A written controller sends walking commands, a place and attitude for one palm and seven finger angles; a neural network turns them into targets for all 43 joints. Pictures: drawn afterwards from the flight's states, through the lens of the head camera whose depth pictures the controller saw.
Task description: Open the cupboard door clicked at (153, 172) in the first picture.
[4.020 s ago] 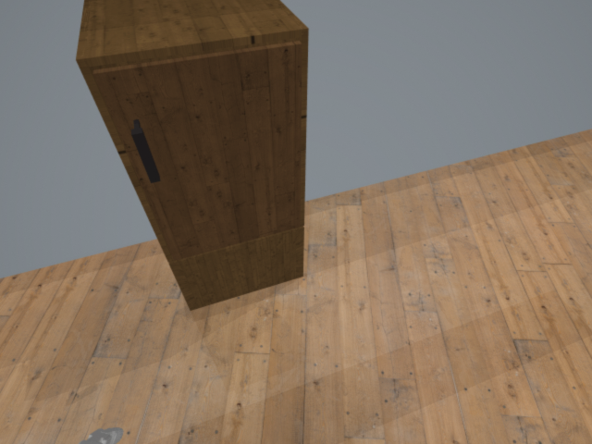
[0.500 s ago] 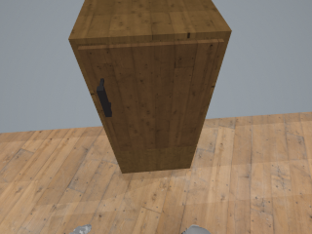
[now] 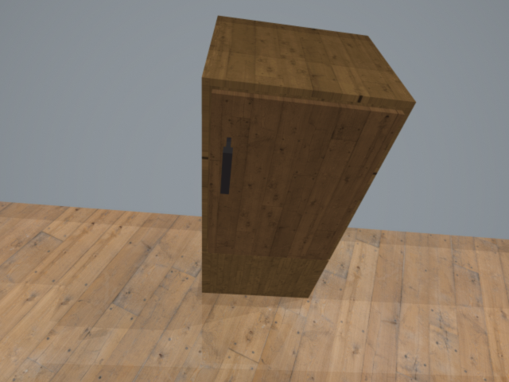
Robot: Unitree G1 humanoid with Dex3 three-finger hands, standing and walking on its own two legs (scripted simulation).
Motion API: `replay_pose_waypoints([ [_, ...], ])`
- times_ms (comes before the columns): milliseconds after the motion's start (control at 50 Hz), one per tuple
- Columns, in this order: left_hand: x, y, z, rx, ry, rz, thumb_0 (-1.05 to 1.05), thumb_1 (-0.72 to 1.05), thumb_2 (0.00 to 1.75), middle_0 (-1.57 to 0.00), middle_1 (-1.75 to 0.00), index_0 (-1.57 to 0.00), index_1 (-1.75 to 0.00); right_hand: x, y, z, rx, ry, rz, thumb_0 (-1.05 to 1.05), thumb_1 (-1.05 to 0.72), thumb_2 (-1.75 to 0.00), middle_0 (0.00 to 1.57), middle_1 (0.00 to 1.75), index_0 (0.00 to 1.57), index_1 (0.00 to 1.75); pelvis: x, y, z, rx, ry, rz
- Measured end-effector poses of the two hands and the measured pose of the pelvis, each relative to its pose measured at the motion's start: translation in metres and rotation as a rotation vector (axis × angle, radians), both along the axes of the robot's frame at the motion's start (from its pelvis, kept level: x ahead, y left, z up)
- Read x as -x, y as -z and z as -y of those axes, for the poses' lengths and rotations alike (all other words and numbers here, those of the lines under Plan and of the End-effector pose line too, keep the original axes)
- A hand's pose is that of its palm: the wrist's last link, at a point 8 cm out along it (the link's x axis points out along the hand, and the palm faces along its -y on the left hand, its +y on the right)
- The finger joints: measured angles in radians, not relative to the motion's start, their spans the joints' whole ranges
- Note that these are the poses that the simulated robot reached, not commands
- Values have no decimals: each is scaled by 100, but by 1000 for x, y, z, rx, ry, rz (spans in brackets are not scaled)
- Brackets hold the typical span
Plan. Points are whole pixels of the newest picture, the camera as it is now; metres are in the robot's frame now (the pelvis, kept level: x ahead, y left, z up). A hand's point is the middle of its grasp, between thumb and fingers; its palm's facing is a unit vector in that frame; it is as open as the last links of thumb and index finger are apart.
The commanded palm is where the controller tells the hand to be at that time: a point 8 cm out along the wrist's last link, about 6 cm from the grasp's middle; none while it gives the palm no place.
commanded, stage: come to a stop and stand still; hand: left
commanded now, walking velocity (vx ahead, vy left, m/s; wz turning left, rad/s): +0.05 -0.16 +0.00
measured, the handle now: (226, 166) +0.58 +0.10 -0.01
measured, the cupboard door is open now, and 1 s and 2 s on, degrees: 0 0 0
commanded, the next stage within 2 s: look again from close up in 0.88 s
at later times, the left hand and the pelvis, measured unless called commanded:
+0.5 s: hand out of the picture +0.05 +0.12 -0.17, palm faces -0.01 -0.97 -0.23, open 7.2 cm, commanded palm none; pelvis +0.00 -0.06 -0.01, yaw -1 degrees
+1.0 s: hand out of the picture -0.03 +0.06 -0.18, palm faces +0.05 -0.99 -0.14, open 7.4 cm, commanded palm none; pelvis +0.00 -0.09 +0.00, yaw +0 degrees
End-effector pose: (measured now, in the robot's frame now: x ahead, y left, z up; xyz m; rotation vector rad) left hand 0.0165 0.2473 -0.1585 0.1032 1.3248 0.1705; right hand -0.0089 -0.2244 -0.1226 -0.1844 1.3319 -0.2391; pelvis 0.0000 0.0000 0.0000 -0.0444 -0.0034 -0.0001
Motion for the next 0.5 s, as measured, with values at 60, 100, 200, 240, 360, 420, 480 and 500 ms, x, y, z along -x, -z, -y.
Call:
replay_pose_waypoints([
  [60, 28, -1, -1, 9, 2, -92, 1, 91, 90, -20, -30, -20, -30, 9, -3, -9, -2, 23, -18, 1, -90, -90, 20, 30, 20, 30, -1, -4, -4, -3, 11, -10],
  [100, 41, -1, 0, 16, 10, -151, 1, 91, 90, -20, -30, -20, -30, 16, -3, -12, -2, 42, -32, 1, -90, -90, 20, 30, 20, 30, -1, -4, -4, -6, 18, -13],
  [200, 49, -3, 12, 30, 38, -219, 1, 91, 90, -20, -30, -20, -30, 41, -1, -14, -11, 86, -95, 1, -90, -90, 20, 30, 20, 30, 2, -5, 0, -9, 30, -11],
  [240, 41, -3, 20, 35, 50, -209, 1, 91, 90, -20, -30, -20, -30, 52, 0, -12, -21, 99, -127, 1, -90, -90, 20, 30, 20, 30, 3, -5, 4, -9, 29, -9],
  [360, -1, -5, 50, 11, 81, -92, 1, 92, 90, -20, -30, -20, -30, 75, 13, 3, -71, 125, -196, 1, -90, -90, 20, 30, 20, 30, 5, -1, 25, -29, 23, 0],
  [420, -16, -5, 60, -31, 83, -30, 2, 94, 90, -20, -30, -20, -30, 78, 27, 16, -105, 133, -203, 1, -90, -90, 20, 30, 20, 30, 4, 6, 42, -58, 29, 9],
  [480, -23, -14, 73, -53, 85, 4, 2, 95, 90, -20, -30, -20, -30, 70, 34, 27, -135, 116, -191, 1, -90, -90, 20, 30, 20, 30, 3, 6, 53, -47, 17, 18],
  [500, -24, -16, 76, -58, 83, 13, 1, 95, 90, -20, -30, -20, -30, 66, 36, 30, -143, 107, -184, 1, -90, -90, 20, 30, 20, 30, 2, 5, 57, -47, 14, 18],
])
